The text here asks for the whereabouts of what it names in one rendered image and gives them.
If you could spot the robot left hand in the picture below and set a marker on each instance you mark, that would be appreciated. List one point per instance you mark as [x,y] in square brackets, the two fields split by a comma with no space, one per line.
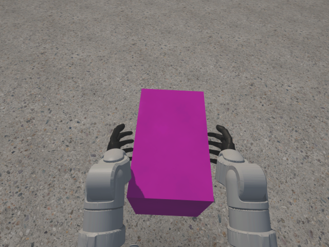
[115,139]

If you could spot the carton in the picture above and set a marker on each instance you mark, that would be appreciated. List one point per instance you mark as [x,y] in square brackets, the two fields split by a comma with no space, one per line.
[170,168]

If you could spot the right robot forearm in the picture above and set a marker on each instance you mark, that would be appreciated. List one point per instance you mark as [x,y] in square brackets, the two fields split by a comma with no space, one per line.
[247,200]

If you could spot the left robot forearm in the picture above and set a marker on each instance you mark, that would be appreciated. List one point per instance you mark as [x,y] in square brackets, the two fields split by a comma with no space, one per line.
[104,200]

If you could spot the robot right hand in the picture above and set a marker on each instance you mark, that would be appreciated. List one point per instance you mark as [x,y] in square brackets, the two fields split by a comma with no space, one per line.
[225,138]

